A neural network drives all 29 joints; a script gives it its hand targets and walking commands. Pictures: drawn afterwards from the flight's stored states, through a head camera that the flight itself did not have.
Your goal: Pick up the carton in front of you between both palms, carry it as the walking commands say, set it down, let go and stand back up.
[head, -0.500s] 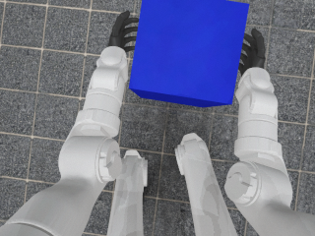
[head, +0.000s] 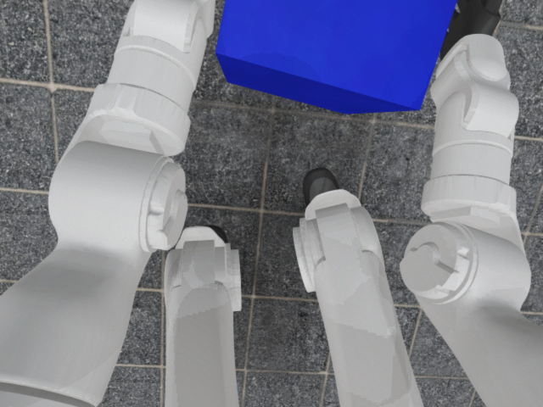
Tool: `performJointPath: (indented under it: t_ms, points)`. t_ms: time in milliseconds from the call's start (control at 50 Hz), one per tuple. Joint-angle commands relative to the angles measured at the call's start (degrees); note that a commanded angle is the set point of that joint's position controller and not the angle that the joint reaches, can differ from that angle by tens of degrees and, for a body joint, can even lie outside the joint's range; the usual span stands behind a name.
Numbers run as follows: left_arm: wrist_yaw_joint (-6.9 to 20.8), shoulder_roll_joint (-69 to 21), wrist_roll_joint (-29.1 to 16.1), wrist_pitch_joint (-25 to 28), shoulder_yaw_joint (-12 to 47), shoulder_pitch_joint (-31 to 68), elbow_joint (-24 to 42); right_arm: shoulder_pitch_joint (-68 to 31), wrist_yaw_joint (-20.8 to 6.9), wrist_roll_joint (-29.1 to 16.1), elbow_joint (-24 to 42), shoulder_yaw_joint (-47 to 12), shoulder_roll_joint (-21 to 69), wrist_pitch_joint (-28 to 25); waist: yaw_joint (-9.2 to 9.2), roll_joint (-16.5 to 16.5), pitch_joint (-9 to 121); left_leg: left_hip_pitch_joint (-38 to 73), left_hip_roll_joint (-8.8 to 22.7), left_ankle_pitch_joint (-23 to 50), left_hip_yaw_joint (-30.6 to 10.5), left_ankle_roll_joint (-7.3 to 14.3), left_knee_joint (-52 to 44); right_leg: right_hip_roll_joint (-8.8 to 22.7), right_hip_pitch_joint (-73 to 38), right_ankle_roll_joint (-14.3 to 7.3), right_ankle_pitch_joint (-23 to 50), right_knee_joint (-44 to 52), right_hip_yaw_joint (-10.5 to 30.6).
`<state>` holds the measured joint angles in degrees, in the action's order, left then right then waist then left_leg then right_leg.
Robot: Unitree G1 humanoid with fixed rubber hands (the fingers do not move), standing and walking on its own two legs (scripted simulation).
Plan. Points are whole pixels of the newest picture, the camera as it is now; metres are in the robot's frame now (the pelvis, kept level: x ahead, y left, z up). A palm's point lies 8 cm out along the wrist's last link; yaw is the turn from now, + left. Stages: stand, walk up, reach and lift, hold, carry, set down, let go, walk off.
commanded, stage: set down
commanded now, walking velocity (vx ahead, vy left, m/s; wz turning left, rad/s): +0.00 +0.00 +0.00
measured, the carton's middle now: (320, 12) +0.52 -0.17 -0.25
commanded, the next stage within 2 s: none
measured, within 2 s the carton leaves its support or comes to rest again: rests again in 0.74 s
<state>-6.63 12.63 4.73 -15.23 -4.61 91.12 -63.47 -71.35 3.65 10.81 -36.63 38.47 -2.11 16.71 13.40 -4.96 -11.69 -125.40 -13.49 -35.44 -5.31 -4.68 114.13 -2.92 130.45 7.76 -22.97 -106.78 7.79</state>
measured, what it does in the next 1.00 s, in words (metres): stands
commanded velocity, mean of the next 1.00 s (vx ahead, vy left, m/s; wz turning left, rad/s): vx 0.00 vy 0.00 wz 0.00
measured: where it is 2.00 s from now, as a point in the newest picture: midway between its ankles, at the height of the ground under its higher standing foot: (271, 259)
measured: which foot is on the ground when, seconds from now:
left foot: down 0.00-1.00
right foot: down 0.00-1.00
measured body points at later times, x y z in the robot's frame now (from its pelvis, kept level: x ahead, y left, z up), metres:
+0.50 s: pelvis +0.01 +0.01 -0.02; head +0.38 -0.03 +0.21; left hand +0.59 -0.03 -0.21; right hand +0.45 -0.30 -0.20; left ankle +0.08 +0.11 -0.40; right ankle +0.14 -0.16 -0.40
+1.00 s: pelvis +0.01 +0.01 -0.04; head +0.39 -0.02 +0.19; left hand +0.59 -0.03 -0.23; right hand +0.46 -0.31 -0.22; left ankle +0.08 +0.11 -0.40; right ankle +0.14 -0.15 -0.40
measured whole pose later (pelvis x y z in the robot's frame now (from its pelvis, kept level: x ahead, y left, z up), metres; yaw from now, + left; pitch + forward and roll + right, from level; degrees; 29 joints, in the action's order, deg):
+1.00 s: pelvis +0.01 +0.01 -0.04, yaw -3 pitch +43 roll -5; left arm -2.5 14.6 5.2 -10.5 0.1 93.7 -69.7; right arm -76.2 -1.2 8.3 -54.0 38.1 -9.6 10.5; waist 13.9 -3.3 -17.9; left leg -128.8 -10.0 -37.9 -4.4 -1.3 123.7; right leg 1.7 131.8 6.2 -25.8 -114.1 3.0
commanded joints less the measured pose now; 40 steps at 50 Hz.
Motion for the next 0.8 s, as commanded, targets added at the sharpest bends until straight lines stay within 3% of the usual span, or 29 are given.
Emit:
performJointPath:
  t_ms: [0,100,200,360,720,780]
  points:
    - [10.4,-45.7,-6.3,2.5,12.8,27.2,7.1,-41.1,-12.6,-7.1,3.3,-24.1,32.4,-2.3,9.51,-9.5,73.0,24.4,1.4,13.5,9.0,2.5,-9.8,-0.6,-45.2,-2.4,22.3,2.8,-16.4]
    - [10.0,-47.5,-8.4,3.4,16.9,27.6,8.7,-39.8,-13.1,-7.8,1.7,-22.8,30.1,-3.2,11.68,-13.7,72.3,25.7,1.9,19.6,8.6,2.1,-7.6,-0.3,-44.7,-3.1,27.1,0.6,-15.6]
    - [10.1,-47.9,-8.0,3.6,16.5,25.5,6.8,-37.3,-13.9,-6.8,-1.3,-20.2,29.2,-3.4,12.07,-14.9,69.1,24.9,2.2,21.2,7.4,2.3,-7.4,-0.1,-40.8,-3.4,25.7,-0.4,-15.6]
    - [10.5,-43.7,-6.7,4.3,13.4,24.3,2.4,-36.1,-14.1,-4.0,-3.3,-17.0,25.6,-4.3,11.07,-13.1,60.4,20.9,2.6,18.5,5.7,3.1,-7.3,0.5,-33.7,-3.9,20.4,-1.0,-15.4]
    - [11.0,-35.7,-6.3,7.3,14.1,24.8,3.4,-33.2,-13.2,-6.0,-10.4,-14.6,21.9,-7.2,9.34,-12.5,50.9,16.3,4.0,16.9,5.0,4.1,-4.3,0.6,-29.8,-5.0,19.8,-3.3,-13.7]
    - [11.0,-34.2,-5.0,7.2,13.2,22.7,2.2,-33.0,-13.2,-6.0,-11.1,-14.1,20.8,-7.5,8.40,-12.1,48.3,15.5,4.2,16.2,4.6,4.5,-4.1,0.6,-28.3,-5.1,18.8,-3.6,-13.4]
